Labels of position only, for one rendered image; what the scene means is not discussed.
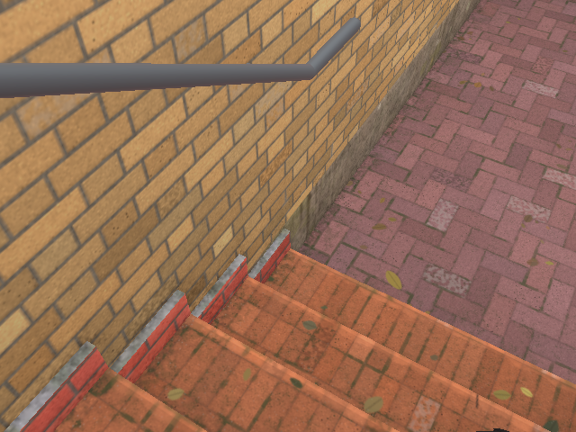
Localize stairs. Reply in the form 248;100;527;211
54;248;576;432

